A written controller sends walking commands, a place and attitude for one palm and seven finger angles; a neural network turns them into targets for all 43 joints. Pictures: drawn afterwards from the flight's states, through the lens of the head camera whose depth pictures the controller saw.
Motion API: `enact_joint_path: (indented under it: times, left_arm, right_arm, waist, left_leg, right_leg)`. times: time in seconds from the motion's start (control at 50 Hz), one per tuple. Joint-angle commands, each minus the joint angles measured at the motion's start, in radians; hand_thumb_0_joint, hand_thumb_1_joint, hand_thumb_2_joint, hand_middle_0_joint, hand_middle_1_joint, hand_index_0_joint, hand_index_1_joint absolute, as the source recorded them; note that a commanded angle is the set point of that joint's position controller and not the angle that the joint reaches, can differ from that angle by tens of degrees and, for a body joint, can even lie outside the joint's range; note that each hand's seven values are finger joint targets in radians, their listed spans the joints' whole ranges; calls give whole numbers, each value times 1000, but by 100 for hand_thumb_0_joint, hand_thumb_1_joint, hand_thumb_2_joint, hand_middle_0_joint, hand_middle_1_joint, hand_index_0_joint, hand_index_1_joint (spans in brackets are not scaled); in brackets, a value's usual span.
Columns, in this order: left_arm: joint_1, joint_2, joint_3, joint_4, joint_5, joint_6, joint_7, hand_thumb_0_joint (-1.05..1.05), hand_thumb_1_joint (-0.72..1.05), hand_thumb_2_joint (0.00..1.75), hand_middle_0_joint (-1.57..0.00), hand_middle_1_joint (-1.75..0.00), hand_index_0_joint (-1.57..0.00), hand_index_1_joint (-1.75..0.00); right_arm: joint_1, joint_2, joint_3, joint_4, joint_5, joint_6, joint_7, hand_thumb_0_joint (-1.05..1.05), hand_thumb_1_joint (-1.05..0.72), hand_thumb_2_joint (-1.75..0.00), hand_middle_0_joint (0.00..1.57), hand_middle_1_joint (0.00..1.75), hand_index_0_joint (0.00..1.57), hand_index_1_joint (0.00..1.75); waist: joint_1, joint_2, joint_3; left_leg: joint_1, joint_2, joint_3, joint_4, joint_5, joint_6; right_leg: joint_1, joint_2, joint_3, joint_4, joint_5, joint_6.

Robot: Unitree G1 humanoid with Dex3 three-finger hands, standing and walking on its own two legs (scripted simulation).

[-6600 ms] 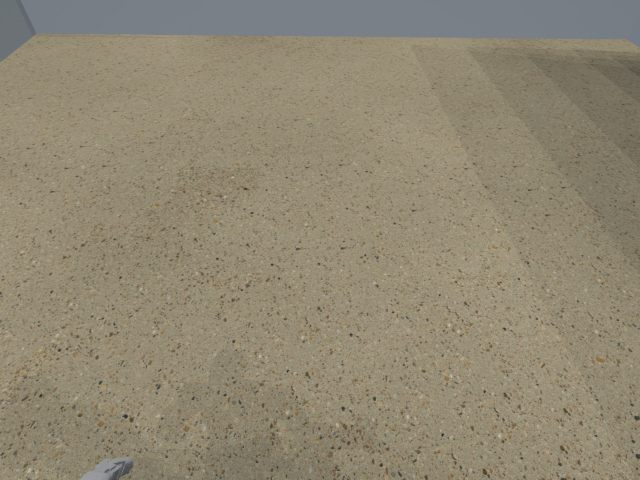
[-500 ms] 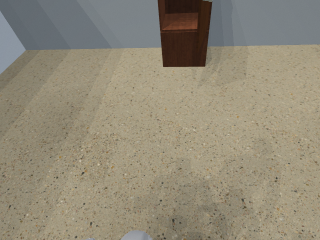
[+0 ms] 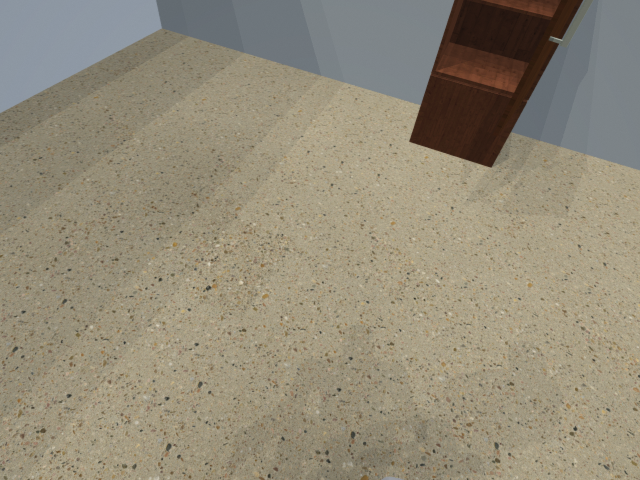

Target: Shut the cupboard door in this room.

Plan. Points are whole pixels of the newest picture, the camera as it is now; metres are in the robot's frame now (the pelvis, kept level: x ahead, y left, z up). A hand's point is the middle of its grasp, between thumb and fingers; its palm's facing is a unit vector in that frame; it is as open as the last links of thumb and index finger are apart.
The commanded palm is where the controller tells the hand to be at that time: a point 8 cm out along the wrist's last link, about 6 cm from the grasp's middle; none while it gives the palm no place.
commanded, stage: stand and wait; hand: left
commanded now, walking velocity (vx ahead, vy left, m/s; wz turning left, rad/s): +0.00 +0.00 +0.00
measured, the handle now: (570, 19) +1.43 -0.66 +0.08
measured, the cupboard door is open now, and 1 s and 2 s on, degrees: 77 77 77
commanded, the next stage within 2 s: turn or walk to find it in 0.12 s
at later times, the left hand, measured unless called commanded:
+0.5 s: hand out of the picture +0.03 +0.16 -0.16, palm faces -0.05 -0.97 -0.24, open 7.3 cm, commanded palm none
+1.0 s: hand (192, 475) +0.15 +0.18 -0.16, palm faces -0.27 -0.93 -0.23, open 7.3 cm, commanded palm none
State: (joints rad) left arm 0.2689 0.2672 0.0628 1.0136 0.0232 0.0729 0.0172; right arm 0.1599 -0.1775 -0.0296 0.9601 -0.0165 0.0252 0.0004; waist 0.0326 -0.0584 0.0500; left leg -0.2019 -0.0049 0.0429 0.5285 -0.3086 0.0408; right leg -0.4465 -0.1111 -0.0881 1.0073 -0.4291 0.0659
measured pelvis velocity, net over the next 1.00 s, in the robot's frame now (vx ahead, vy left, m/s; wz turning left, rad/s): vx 0.01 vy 0.00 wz -0.29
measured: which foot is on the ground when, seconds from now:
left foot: down 0.00-0.34, up 0.36-0.72, down 0.74-1.00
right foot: up 0.00-0.30, down 0.32-0.74, up 0.76-1.00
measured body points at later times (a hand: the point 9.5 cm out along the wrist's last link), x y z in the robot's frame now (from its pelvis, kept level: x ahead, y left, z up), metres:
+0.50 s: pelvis -0.02 -0.02 +0.00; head +0.00 -0.05 +0.45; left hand +0.03 +0.21 -0.14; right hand -0.02 -0.26 -0.16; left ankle -0.04 +0.12 -0.68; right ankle -0.01 -0.12 -0.74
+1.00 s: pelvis +0.01 +0.00 +0.01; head +0.02 +0.01 +0.46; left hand +0.16 +0.23 -0.14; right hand -0.09 -0.21 -0.14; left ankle -0.03 +0.14 -0.74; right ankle +0.00 -0.14 -0.68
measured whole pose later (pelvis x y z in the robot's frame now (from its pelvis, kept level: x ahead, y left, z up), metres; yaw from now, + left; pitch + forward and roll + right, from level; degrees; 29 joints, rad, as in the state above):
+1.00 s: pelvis +0.01 +0.00 +0.01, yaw -17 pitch +0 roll +0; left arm 0.19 0.25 0.07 0.98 0.03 0.02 -0.02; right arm 0.38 -0.16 -0.02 1.04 -0.03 -0.04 -0.02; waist -0.03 -0.02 0.01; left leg -0.05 0.06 0.11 0.36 -0.30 -0.02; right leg -0.50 -0.07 -0.03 0.93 -0.29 0.04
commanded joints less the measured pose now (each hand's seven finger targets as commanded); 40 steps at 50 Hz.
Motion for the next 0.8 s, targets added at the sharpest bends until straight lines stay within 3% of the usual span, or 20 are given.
enact_joint_path:
  times: [0.0,0.14,0.22,0.28,0.3,0.32,0.34,0.36,0.4,0.46,0.5,0.58,0.62,0.66,0.68,0.7,0.72,0.74,0.76,0.78]
  left_arm:
    - [12,44,7,-48,-4,-36,-3,0,90,90,-20,-30,-20,-30]
    - [-23,-6,-22,-38,-8,-41,9,0,90,90,-20,-30,-20,-30]
    - [-20,-16,-29,-21,-8,-42,7,0,90,90,-20,-30,-20,-30]
    - [44,4,-16,6,-5,-42,6,0,90,90,-20,-30,-20,-30]
    - [53,29,-10,8,-1,-49,8,0,90,90,-20,-30,-20,-30]
    - [48,76,0,5,4,-57,11,0,90,90,-20,-30,-20,-30]
    - [47,121,9,-3,0,-57,9,0,90,90,-20,-30,-20,-30]
    - [57,118,19,-8,-3,-61,11,0,90,90,-20,-30,-20,-30]
    - [10,86,24,-24,-3,-52,17,0,90,90,-20,-30,-20,-30]
    - [-46,93,34,-59,0,-56,11,0,90,90,-20,-30,-20,-30]
    - [-43,101,41,-66,1,-57,7,0,90,90,-20,-30,-20,-30]
    - [-13,121,52,-62,4,-52,1,0,90,90,-20,-30,-20,-30]
    - [-37,128,58,-71,5,-48,-1,0,90,90,-20,-30,-20,-30]
    - [-78,124,56,-84,-1,-44,-7,0,90,90,-20,-30,-20,-30]
    - [-92,97,49,-97,-6,-43,-14,0,90,90,-20,-30,-20,-30]
    - [-101,41,37,-124,-9,-40,-22,0,90,90,-20,-30,-20,-30]
    - [-138,11,32,-155,-8,-40,-29,0,90,90,-20,-30,-20,-30]
    - [-195,55,42,-170,4,-40,-36,0,90,90,-20,-30,-20,-30]
    - [-166,66,53,-152,12,-37,-45,0,90,90,-20,-30,-20,-30]
    - [-143,65,56,-137,14,-37,-55,0,90,90,-20,-30,-20,-30]
  right_arm:
    - [20,-183,-37,-37,4,-27,-30,0,-90,-90,20,30,20,30]
    - [106,-138,-29,24,0,-43,-43,0,-90,-90,20,30,20,30]
    - [107,-145,-34,52,-4,-38,-44,0,-90,-90,20,30,20,30]
    - [85,-148,-39,55,4,-28,-43,0,-90,-90,20,30,20,30]
    - [86,-127,-36,49,7,-25,-42,0,-90,-90,20,30,20,30]
    - [86,-90,-30,34,13,-22,-40,0,-90,-90,20,30,20,30]
    - [60,-75,-27,16,12,-13,-37,0,-90,-90,20,30,20,30]
    - [18,-90,-30,7,5,2,-39,0,-90,-90,20,30,20,30]
    - [14,-111,-45,10,2,9,-34,0,-90,-90,20,30,20,30]
    - [59,-98,-49,23,3,9,-26,0,-90,-90,20,30,20,30]
    - [59,-90,-48,15,2,8,-24,0,-90,-90,20,30,20,30]
    - [27,-97,-47,-15,8,-3,-31,0,-90,-90,20,30,20,30]
    - [66,-94,-44,-14,8,-11,-34,0,-90,-90,20,30,20,30]
    - [160,-96,-39,9,4,-27,-36,0,-90,-90,20,30,20,30]
    - [202,-118,-42,19,4,-39,-38,0,-90,-90,20,30,20,30]
    - [247,-195,-58,25,-9,-50,-43,0,-90,-90,20,30,20,30]
    - [253,-291,-78,10,-18,-46,-43,0,-90,-90,20,30,20,30]
    - [219,-291,-73,-4,-16,-45,-43,0,-90,-90,20,30,20,30]
    - [155,-239,-59,-15,-15,-51,-37,0,-90,-90,20,30,20,30]
    - [116,-216,-53,-26,-14,-58,-37,0,-90,-90,20,30,20,30]
  waist:
    - [-21,175,-38]
    - [-41,167,-64]
    - [-42,196,-32]
    - [-7,146,-8]
    - [-7,62,-4]
    - [-19,-100,3]
    - [-13,-182,35]
    - [21,-246,21]
    - [4,-153,59]
    - [-27,-42,3]
    - [-22,-39,-34]
    - [5,-120,-70]
    - [-12,-118,-96]
    - [-53,-104,-137]
    - [-72,-35,-137]
    - [-103,200,-121]
    - [-118,426,-31]
    - [-120,316,57]
    - [-67,276,87]
    - [-46,261,90]
  left_leg:
    - [85,220,-168,-234,469,85]
    - [180,250,-183,-209,626,121]
    - [122,254,-160,-189,538,113]
    - [-14,235,-122,-124,341,63]
    - [-73,186,-84,-56,230,18]
    - [-161,98,4,49,63,-31]
    - [-192,37,47,147,-151,-60]
    - [-184,50,-3,281,-233,-58]
    - [-241,56,-43,443,-180,-57]
    - [-228,60,-37,453,-122,-75]
    - [-209,57,-22,382,-111,-85]
    - [-183,45,-18,244,-137,-88]
    - [-122,35,-12,145,-121,-87]
    - [50,21,16,-51,-25,-82]
    - [198,44,3,-157,-23,-73]
    - [308,231,-219,-299,-253,-22]
    - [235,455,-471,-413,-465,46]
    - [73,497,-490,-460,-507,83]
    - [17,424,-407,-462,-460,62]
    - [-11,394,-349,-447,-420,54]
  right_leg:
    - [-94,18,71,120,76,11]
    - [-3,24,88,-131,25,11]
    - [126,48,53,-367,41,-11]
    - [273,50,59,-538,234,-30]
    - [316,1,147,-605,325,-55]
    - [338,-132,328,-648,437,-120]
    - [274,-243,419,-705,475,-210]
    - [219,-234,471,-759,420,-270]
    - [187,-190,441,-764,323,-281]
    - [202,-130,367,-737,297,-242]
    - [237,-104,353,-727,293,-226]
    - [272,-100,416,-696,352,-241]
    - [258,-87,429,-676,330,-232]
    - [176,-38,419,-646,120,-189]
    - [40,19,373,-593,-38,-151]
    - [-172,126,269,-385,-167,-107]
    - [-303,181,98,-134,-156,-57]
    - [-284,109,166,-21,-84,-61]
    - [-257,97,163,46,5,-54]
    - [-246,86,137,107,38,-51]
